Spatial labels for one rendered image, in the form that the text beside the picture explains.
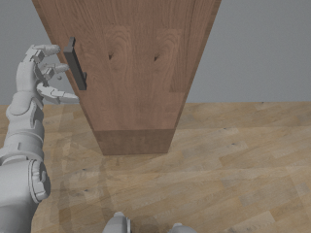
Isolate handle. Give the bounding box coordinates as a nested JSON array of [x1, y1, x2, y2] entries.
[[63, 37, 87, 90]]

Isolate robot left hand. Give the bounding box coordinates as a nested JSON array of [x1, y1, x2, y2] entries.
[[16, 45, 80, 105]]

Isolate robot left forearm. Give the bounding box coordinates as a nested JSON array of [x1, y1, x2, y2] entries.
[[0, 91, 45, 166]]

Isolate left robot upper arm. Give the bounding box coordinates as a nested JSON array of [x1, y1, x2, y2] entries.
[[0, 159, 52, 233]]

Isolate left robot thigh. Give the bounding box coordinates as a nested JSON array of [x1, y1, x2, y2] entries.
[[102, 216, 131, 233]]

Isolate robot left shin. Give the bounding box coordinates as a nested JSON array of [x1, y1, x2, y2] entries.
[[114, 212, 124, 216]]

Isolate cupboard door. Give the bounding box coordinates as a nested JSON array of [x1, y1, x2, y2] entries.
[[38, 0, 216, 131]]

